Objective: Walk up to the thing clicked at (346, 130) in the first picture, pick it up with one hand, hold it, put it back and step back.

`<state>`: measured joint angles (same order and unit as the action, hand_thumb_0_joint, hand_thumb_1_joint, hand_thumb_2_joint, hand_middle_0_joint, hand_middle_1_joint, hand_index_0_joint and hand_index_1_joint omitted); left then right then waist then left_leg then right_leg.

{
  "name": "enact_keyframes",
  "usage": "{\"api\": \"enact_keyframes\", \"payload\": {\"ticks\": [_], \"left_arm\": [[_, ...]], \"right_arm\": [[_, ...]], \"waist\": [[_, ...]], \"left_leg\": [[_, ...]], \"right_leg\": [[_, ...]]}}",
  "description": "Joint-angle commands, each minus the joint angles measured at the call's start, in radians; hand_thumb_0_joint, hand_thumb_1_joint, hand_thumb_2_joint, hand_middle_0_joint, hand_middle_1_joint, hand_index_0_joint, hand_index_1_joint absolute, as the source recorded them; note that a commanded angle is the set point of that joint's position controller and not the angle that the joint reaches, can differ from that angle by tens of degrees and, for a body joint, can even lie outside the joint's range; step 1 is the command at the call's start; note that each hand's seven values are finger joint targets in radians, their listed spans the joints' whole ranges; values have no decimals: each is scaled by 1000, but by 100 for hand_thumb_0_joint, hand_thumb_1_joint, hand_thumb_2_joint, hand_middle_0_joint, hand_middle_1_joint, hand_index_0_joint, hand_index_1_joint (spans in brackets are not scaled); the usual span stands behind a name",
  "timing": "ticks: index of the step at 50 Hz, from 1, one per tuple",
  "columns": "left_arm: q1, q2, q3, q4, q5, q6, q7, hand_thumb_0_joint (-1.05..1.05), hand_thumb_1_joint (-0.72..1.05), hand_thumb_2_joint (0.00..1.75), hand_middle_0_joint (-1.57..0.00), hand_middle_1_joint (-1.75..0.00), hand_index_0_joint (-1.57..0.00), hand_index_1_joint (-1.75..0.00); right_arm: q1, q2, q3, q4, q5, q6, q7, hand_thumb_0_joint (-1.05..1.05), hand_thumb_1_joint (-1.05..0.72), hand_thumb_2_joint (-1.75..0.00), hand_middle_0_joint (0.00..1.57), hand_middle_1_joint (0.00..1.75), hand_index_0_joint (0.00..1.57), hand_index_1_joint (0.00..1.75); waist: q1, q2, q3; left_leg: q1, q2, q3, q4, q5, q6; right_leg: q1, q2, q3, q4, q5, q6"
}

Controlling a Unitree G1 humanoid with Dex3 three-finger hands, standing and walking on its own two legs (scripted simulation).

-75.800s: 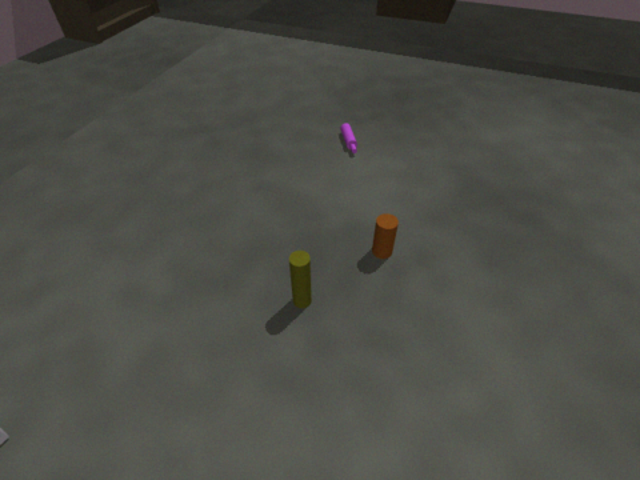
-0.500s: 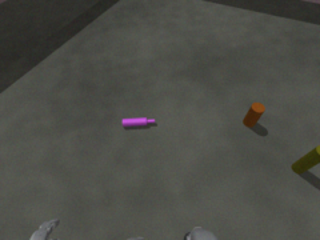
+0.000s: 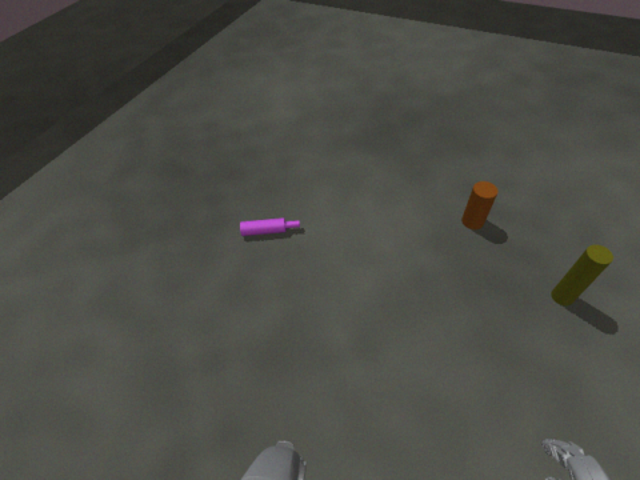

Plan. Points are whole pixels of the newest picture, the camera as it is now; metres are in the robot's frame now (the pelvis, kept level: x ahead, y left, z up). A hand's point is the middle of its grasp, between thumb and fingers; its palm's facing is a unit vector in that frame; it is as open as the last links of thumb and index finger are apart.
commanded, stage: step back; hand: left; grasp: from above
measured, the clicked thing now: (270, 226) +1.09 +0.29 -0.73
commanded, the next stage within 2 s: stand in 1.08 s
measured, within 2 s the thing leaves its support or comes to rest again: neither
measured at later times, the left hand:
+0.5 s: hand out of the picture -0.02 +0.29 -0.14, palm faces +0.10 -0.92 -0.39, open 7.3 cm
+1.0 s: hand out of the picture +0.03 +0.30 -0.15, palm faces +0.12 -0.91 -0.39, open 7.3 cm
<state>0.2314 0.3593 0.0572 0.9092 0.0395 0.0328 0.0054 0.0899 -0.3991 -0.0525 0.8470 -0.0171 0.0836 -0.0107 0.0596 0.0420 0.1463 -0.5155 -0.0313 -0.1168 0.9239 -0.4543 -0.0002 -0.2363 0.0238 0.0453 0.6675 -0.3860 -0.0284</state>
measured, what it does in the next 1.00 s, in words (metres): steps on the spot: left foot, then right foot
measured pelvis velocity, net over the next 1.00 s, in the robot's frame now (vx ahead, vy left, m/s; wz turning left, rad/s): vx -0.01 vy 0.02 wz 0.10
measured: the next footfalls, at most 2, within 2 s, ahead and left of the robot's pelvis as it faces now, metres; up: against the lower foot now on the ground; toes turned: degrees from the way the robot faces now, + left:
left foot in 0.24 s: -0.03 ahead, +0.14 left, +0.00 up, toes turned +5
right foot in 0.54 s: +0.03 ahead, -0.10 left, +0.00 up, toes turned +4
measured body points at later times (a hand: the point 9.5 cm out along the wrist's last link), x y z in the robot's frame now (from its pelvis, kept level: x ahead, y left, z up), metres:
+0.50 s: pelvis -0.05 +0.00 +0.01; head -0.05 +0.00 +0.46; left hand -0.03 +0.33 -0.11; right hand +0.03 -0.30 -0.12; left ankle -0.07 +0.13 -0.72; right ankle -0.01 -0.11 -0.71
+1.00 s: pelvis -0.01 +0.02 +0.00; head +0.03 +0.04 +0.45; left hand +0.03 +0.35 -0.13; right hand +0.13 -0.26 -0.13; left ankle +0.04 +0.16 -0.72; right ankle -0.01 -0.11 -0.72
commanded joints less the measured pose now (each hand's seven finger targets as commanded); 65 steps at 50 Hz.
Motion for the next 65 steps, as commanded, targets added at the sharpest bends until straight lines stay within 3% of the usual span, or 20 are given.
{"api": "enact_keyframes", "payload": {"ticks": [1,7,10,12,14,15,16,19,22,26,27,28,30,34,40,44,47,53,54,65], "left_arm": [[-173,261,76,-123,1,-48,32,0,90,90,-20,-30,-20,-30],[16,271,96,-84,18,-55,19,0,90,90,-20,-30,-20,-30],[-43,314,97,-92,10,-48,7,0,90,90,-20,-30,-20,-30],[-58,277,73,-91,5,-38,2,0,90,90,-20,-30,-20,-30],[-39,144,31,-107,-19,-42,-4,0,90,90,-20,-30,-20,-30],[-120,241,62,-91,-14,-45,5,0,90,90,-20,-30,-20,-30],[-137,285,70,-85,-10,-51,-3,0,90,90,-20,-30,-20,-30],[-57,232,56,-44,-20,-67,-21,0,90,90,-20,-30,-20,-30],[-64,231,61,-25,-16,-64,-28,0,90,90,-20,-30,-20,-30],[71,203,63,35,-8,-87,-12,0,90,90,-20,-30,-20,-30],[116,229,73,52,-1,-95,-1,0,90,90,-20,-30,-20,-30],[147,310,94,49,16,-106,10,0,90,90,-20,-30,-20,-30],[7,376,104,-10,8,-104,10,0,90,90,-20,-30,-20,-30],[-13,270,75,-6,-16,-124,15,0,90,90,-20,-30,-20,-30],[-41,256,49,-16,-25,-106,20,0,90,90,-20,-30,-20,-30],[-56,239,31,-31,-32,-78,20,0,90,90,-20,-30,-20,-30],[-7,202,19,4,-51,-50,26,0,90,90,-20,-30,-20,-30],[8,237,30,70,-29,-68,22,0,90,90,-20,-30,-20,-30],[-46,219,1,80,-22,-72,14,0,90,90,-20,-30,-20,-30],[-139,206,-18,146,-34,-80,-1,0,90,90,-20,-30,-20,-30]], "right_arm": [[71,-185,-49,-26,13,-34,-8,0,-90,-90,20,30,20,30],[21,-162,-37,-28,-12,-71,0,0,-90,-90,20,30,20,30],[72,-175,-49,3,-20,-89,14,0,-90,-90,20,30,20,30],[167,-169,-65,68,-20,-100,18,0,-90,-90,20,30,20,30],[193,-261,-87,67,-41,-115,9,0,-90,-90,20,30,20,30],[164,-331,-88,49,-35,-114,12,0,-90,-90,20,30,20,30],[116,-314,-89,43,-25,-116,14,0,-90,-90,20,30,20,30],[51,-203,-55,28,-33,-126,14,0,-90,-90,20,30,20,30],[90,-242,-74,39,-34,-118,22,0,-90,-90,20,30,20,30],[34,-192,-61,22,-21,-92,24,0,-90,-90,20,30,20,30],[67,-134,-44,21,-14,-88,20,0,-90,-90,20,30,20,30],[70,-69,-24,-5,-9,-92,20,0,-90,-90,20,30,20,30],[106,-187,-58,27,-15,-92,1,0,-90,-90,20,30,20,30],[136,-154,-48,64,-7,-105,11,0,-90,-90,20,30,20,30],[92,-116,-37,67,-6,-97,11,0,-90,-90,20,30,20,30],[113,-150,-49,101,-10,-103,1,0,-90,-90,20,30,20,30],[10,-253,-53,72,-4,-105,-5,0,-90,-90,20,30,20,30],[-89,-173,-24,95,-1,-95,-1,0,-90,-90,20,30,20,30],[-21,-150,-14,113,14,-102,7,0,-90,-90,20,30,20,30],[-73,-156,3,185,11,-125,17,0,-90,-90,20,30,20,30]], "waist": [[-95,-109,-80],[38,-238,-138],[-2,-276,-116],[-52,-183,-124],[-73,183,-152],[-104,101,-59],[-86,78,1],[-45,92,-5],[-78,151,-9],[6,93,-104],[20,-33,-138],[32,-256,-131],[-8,-150,-34],[-38,-116,-74],[-36,-229,-130],[-64,-130,-191],[-33,94,-242],[-15,79,-199],[-61,39,-222],[-61,-46,-181]], "left_leg": [[17,-83,-66,265,30,-9],[-61,-3,26,-107,-52,-37],[175,46,84,-355,-90,-6],[409,-4,114,-576,96,28],[569,290,-411,-706,-155,133],[320,382,-516,-736,-412,242],[190,390,-469,-757,-433,258],[263,225,-176,-678,-122,164],[188,227,-175,-697,-216,168],[117,164,-24,-447,-124,120],[58,115,19,-275,-94,87],[-118,-22,81,-9,-104,35],[-72,33,-38,71,-133,23],[-10,59,-27,18,20,12],[184,52,135,-233,130,4],[398,73,116,-437,451,44],[268,367,-189,-540,392,230],[199,196,6,-409,336,73],[242,158,5,-460,298,51],[404,173,29,-554,429,35]], "right_leg": [[-91,-229,136,-231,398,-133],[210,-246,224,-282,-106,-159],[15,-308,255,-316,-246,-168],[-105,-219,125,-199,-174,-102],[-425,-21,-64,172,-162,11],[-382,-67,8,220,-188,14],[-283,-81,13,269,-171,3],[-240,-71,-16,141,-40,1],[-144,-39,-66,86,-62,19],[150,4,-111,-204,78,5],[248,-36,0,-262,63,4],[295,-249,379,-399,-106,-57],[44,-449,614,-471,-321,-224],[101,-291,239,-331,285,-142],[40,-240,47,-202,708,-105],[-47,-182,13,-44,563,-44],[0,-34,-54,94,-71,9],[79,-105,53,-161,248,-21],[82,-157,85,-220,219,-24],[76,-143,38,-340,278,15]]}}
